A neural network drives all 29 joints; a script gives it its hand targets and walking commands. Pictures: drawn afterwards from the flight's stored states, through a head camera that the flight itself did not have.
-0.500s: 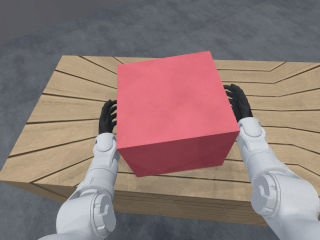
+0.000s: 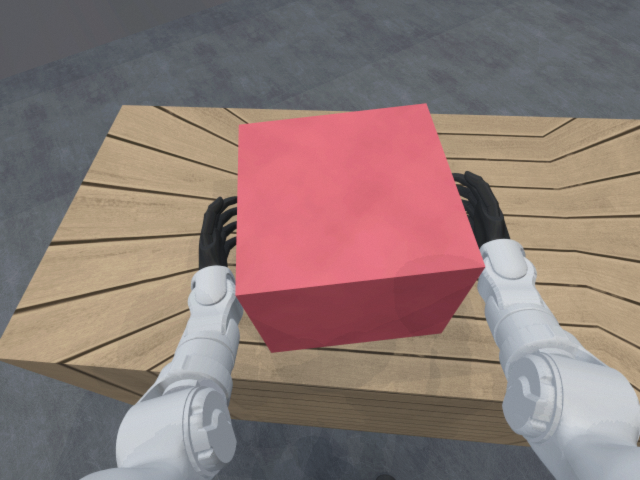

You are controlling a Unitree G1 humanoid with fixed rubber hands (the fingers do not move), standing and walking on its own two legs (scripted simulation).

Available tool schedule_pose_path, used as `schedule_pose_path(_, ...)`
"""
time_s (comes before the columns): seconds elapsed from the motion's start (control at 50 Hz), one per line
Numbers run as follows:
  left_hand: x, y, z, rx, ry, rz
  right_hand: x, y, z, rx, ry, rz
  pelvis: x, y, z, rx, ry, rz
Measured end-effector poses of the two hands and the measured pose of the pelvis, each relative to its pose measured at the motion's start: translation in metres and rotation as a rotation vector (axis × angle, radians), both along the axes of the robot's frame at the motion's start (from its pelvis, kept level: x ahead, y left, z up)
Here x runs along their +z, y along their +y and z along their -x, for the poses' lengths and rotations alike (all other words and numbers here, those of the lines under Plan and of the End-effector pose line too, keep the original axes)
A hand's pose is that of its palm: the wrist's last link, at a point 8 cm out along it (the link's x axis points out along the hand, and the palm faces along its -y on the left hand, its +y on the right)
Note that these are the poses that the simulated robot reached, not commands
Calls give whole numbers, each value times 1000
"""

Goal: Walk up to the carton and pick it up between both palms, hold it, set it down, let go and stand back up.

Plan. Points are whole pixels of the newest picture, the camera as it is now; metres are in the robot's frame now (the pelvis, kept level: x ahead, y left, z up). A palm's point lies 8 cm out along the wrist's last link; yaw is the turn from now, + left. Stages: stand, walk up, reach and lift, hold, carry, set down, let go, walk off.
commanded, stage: set down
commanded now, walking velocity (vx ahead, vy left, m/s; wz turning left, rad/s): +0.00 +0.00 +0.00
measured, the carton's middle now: (345, 234) +0.44 +0.00 -0.03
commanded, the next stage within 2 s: none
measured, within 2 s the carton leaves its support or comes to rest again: neither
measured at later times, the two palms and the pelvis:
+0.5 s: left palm (220, 272) +0.37 +0.18 -0.02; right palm (486, 231) +0.42 -0.19 +0.01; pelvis -0.02 +0.00 -0.01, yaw -1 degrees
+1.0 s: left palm (214, 289) +0.34 +0.18 -0.01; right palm (536, 273) +0.37 -0.25 -0.01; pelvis -0.04 -0.01 -0.02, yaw -1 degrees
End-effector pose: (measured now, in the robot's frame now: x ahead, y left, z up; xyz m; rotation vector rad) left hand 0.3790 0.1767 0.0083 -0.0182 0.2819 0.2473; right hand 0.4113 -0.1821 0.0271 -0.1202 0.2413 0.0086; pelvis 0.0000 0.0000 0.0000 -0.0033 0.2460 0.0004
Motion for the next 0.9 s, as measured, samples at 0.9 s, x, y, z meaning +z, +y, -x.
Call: schedule_pose_path(0.9,-22,2,26,-52,81,-55,-27,-65,23,-128,57,-104,-19,-7,40,-15,184,10)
